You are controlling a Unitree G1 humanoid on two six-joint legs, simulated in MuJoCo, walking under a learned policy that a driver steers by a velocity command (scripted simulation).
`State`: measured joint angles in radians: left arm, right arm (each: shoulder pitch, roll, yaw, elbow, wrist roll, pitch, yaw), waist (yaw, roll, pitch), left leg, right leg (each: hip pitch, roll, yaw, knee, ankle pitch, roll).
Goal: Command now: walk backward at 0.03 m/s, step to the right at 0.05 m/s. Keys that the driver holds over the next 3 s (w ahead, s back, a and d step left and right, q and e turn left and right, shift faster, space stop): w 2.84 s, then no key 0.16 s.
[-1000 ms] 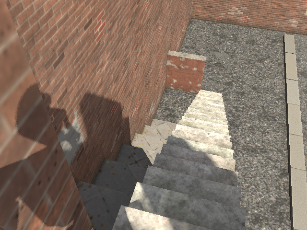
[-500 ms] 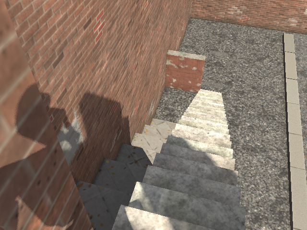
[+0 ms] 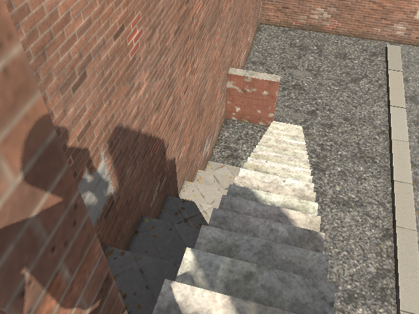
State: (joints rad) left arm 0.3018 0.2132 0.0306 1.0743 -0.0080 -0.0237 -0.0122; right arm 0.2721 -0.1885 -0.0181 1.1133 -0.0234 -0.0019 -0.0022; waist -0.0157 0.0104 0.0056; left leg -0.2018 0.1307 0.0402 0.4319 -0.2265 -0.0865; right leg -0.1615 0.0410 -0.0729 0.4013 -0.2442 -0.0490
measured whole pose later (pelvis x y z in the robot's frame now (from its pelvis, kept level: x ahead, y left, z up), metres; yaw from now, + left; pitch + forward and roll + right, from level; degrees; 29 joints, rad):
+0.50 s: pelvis +0.00 +0.00 +0.00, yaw +0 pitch +0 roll -1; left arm 0.31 0.21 0.03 1.08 -0.01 -0.03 -0.01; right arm 0.28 -0.18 -0.01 1.12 -0.02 0.00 -0.01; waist -0.02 0.01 0.01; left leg -0.20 0.13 0.04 0.42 -0.22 -0.09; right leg -0.16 0.04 -0.07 0.40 -0.24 -0.05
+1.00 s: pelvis +0.00 +0.00 +0.00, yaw +0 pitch +0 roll -1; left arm 0.31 0.21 0.02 1.09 -0.01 -0.03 -0.01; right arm 0.29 -0.18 -0.01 1.12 -0.02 0.00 0.00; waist -0.01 0.01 0.01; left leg -0.20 0.13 0.05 0.43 -0.22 -0.09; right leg -0.16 0.04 -0.07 0.40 -0.24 -0.05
